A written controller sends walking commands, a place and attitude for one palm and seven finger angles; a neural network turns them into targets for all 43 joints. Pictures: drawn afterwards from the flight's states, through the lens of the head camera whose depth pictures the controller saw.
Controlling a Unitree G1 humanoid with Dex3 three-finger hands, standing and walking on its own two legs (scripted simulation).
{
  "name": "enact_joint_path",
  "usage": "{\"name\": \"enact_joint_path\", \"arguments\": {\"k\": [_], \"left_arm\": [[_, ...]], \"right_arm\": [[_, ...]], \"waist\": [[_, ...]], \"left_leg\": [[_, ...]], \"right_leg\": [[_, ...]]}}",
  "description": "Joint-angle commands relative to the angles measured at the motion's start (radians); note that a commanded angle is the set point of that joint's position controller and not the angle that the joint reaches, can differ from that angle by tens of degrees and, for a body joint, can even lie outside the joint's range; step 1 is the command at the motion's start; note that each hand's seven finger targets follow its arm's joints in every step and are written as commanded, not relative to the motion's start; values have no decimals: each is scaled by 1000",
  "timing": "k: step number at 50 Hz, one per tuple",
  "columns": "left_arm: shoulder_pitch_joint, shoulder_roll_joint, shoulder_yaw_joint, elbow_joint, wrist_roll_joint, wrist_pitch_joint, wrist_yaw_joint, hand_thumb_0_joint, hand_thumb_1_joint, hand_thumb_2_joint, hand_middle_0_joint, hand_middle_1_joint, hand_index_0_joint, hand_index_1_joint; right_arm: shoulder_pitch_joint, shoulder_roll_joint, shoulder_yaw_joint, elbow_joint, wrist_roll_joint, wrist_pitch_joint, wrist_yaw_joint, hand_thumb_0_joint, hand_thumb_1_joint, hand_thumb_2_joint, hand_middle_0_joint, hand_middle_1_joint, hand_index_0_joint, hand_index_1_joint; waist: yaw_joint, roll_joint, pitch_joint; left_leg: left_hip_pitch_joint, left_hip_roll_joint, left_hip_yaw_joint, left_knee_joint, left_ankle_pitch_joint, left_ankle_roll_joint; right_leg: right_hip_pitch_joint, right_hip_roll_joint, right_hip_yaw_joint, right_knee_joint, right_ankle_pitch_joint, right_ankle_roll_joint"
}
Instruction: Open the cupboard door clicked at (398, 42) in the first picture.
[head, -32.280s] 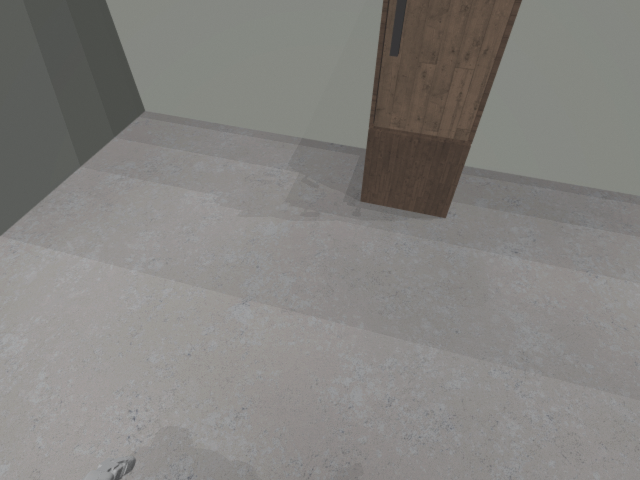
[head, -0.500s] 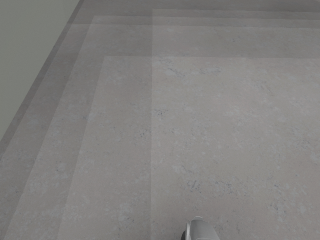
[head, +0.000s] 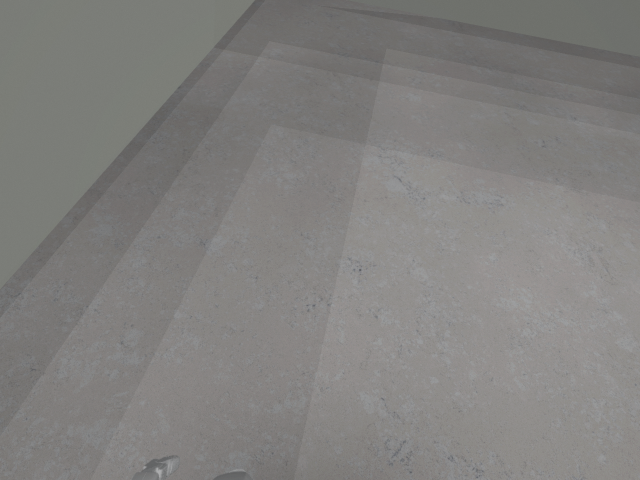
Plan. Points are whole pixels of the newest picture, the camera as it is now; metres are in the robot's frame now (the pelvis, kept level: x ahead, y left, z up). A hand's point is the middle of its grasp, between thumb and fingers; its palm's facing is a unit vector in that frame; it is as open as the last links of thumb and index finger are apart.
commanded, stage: turn to face it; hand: left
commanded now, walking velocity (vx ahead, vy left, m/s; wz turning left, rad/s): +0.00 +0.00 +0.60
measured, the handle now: out of the picture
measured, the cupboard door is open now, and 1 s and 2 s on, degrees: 49 49 49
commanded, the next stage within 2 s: none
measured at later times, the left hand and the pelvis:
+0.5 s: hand out of the picture +0.03 +0.15 -0.13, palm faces +0.31 -0.90 -0.30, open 7.4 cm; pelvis +0.03 -0.07 +0.03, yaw +18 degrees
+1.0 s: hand out of the picture +0.01 +0.16 -0.13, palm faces +0.57 -0.77 -0.29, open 7.4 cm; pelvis +0.04 -0.08 +0.02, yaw +35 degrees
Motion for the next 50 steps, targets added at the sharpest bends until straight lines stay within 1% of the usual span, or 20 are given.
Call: {"name": "enact_joint_path", "arguments": {"k": [1,6,10,13,14,15,16,18,21,27,30,32,33,34,35,36,38,40,47,50], "left_arm": [[-55,78,28,-118,11,-6,0,0,900,900,-200,-300,-200,-300],[7,93,22,-93,-1,-3,-8,0,900,900,-200,-300,-200,-300],[14,99,16,-109,-5,2,-3,0,900,900,-200,-300,-200,-300],[111,122,20,-91,-7,-5,-1,0,900,900,-200,-300,-200,-300],[168,159,30,-81,-4,-13,3,0,900,900,-200,-300,-200,-300],[199,256,48,-81,14,-22,12,0,900,900,-200,-300,-200,-300],[175,316,52,-100,16,-19,16,0,900,900,-200,-300,-200,-300],[63,225,28,-124,8,-23,20,0,900,900,-200,-300,-200,-300],[66,183,13,-120,4,-30,19,0,900,900,-200,-300,-200,-300],[191,230,30,-81,12,-32,20,0,900,900,-200,-300,-200,-300],[183,243,41,-77,13,-30,17,0,900,900,-200,-300,-200,-300],[152,241,44,-80,4,-28,10,0,900,900,-200,-300,-200,-300],[135,224,42,-92,-3,-25,7,0,900,900,-200,-300,-200,-300],[110,152,28,-130,-10,-20,-1,0,900,900,-200,-300,-200,-300],[44,140,14,-162,-3,-8,4,0,900,900,-200,-300,-200,-300],[12,162,15,-177,1,-1,7,0,900,900,-200,-300,-200,-300],[19,148,28,-133,4,9,6,0,900,900,-200,-300,-200,-300],[56,152,30,-109,4,19,-4,0,900,900,-200,-300,-200,-300],[54,126,22,-124,-2,7,-6,0,900,900,-200,-300,-200,-300],[152,156,35,-106,-2,-8,-1,0,900,900,-200,-300,-200,-300]], "right_arm": [[119,-224,-47,-49,-5,-5,-29,0,-900,-900,200,300,200,300],[55,-224,-40,-74,5,-11,-34,0,-900,-900,200,300,200,300],[28,-251,-58,-87,1,11,-22,0,-900,-900,200,300,200,300],[-42,-253,-63,-108,8,25,-15,0,-900,-900,200,300,200,300],[-71,-229,-60,-125,16,29,-12,0,-900,-900,200,300,200,300],[-70,-154,-51,-145,27,33,-5,0,-900,-900,200,300,200,300],[-107,-151,-51,-168,21,34,1,0,-900,-900,200,300,200,300],[-80,-163,-52,-135,11,46,12,0,-900,-900,200,300,200,300],[-72,-132,-41,-106,18,56,21,0,-900,-900,200,300,200,300],[-178,-89,-16,-124,23,49,27,0,-900,-900,200,300,200,300],[-160,-97,-13,-127,25,40,23,0,-900,-900,200,300,200,300],[-90,-125,-20,-113,21,32,19,0,-900,-900,200,300,200,300],[-12,-175,-34,-92,16,23,16,0,-900,-900,200,300,200,300],[65,-295,-65,-79,7,14,8,0,-900,-900,200,300,200,300],[123,-340,-74,-59,14,24,-3,0,-900,-900,200,300,200,300],[110,-323,-68,-63,12,26,-5,0,-900,-900,200,300,200,300],[-12,-269,-55,-93,7,19,-21,0,-900,-900,200,300,200,300],[-80,-244,-45,-111,8,18,-22,0,-900,-900,200,300,200,300],[-74,-257,-61,-112,2,26,-13,0,-900,-900,200,300,200,300],[-113,-238,-63,-131,13,32,-10,0,-900,-900,200,300,200,300]], "waist": [[-4,310,-78],[24,211,-142],[17,199,-127],[60,209,-113],[92,133,-112],[107,-161,-100],[118,-302,-61],[44,-164,-8],[31,-187,-37],[97,-135,-54],[89,-155,-76],[43,-108,-98],[-3,0,-150],[-46,316,-189],[-66,332,-187],[-54,207,-140],[-4,282,-80],[34,256,-40],[37,231,-71],[92,168,-75]], "left_leg": [[202,285,-482,-404,291,158],[313,184,-316,-347,480,120],[245,171,-361,-363,320,126],[126,128,-369,-320,222,95],[23,72,-337,-251,109,51],[-170,-72,-195,-32,-138,-35],[-187,-124,-112,243,-339,-69],[-169,-52,-160,459,-224,-59],[-158,-33,-92,437,-155,-93],[-53,-52,5,101,-173,-92],[44,-61,27,-45,-142,-74],[199,-71,27,-217,2,-57],[378,-7,-38,-314,189,-29],[548,271,-416,-345,548,105],[541,374,-509,-334,807,220],[472,370,-432,-331,673,231],[325,246,-382,-374,441,175],[236,182,-325,-406,294,133],[178,136,-370,-375,193,121],[23,61,-358,-269,108,60]], "right_leg": [[-288,23,189,371,11,22],[-208,53,197,183,102,45],[-65,93,171,-50,83,33],[124,117,148,-295,200,20],[250,75,180,-459,272,12],[355,-172,449,-634,179,-67],[225,-379,623,-681,242,-168],[121,-278,442,-617,334,-186],[227,-183,224,-507,724,-149],[347,-219,160,-434,917,-153],[330,-242,143,-384,918,-147],[256,-217,82,-281,853,-93],[139,-194,42,-135,726,-44],[-155,-39,12,101,105,36],[-262,7,123,241,-147,43],[-262,-17,178,289,-96,32],[-241,-9,208,294,20,37],[-189,9,210,264,99,36],[5,90,158,-100,105,28],[250,89,158,-407,270,16]]}}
